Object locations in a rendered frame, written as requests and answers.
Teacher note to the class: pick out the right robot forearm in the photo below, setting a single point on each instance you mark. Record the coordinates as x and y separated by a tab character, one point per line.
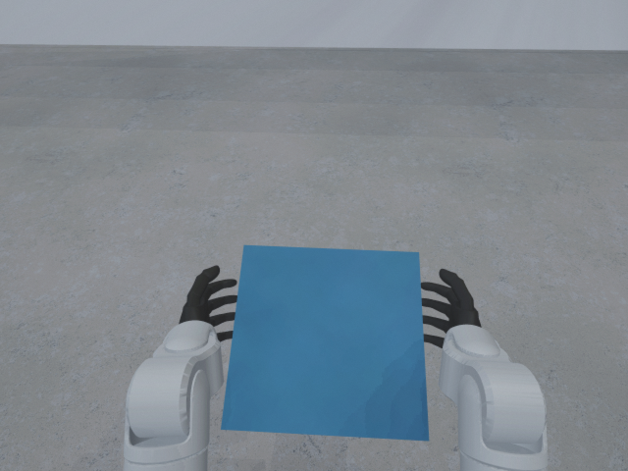
502	412

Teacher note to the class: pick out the left robot forearm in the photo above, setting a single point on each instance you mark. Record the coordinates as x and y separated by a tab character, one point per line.
167	424

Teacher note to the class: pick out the left robot hand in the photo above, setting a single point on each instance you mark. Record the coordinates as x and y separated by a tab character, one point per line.
198	307

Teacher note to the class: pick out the carton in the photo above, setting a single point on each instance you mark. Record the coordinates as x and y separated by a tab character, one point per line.
328	342

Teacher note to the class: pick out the right robot hand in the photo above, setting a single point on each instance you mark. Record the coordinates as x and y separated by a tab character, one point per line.
460	311

